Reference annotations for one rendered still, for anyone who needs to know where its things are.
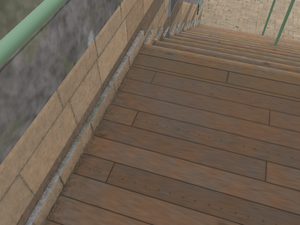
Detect stairs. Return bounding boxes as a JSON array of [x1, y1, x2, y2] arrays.
[[152, 24, 300, 73]]

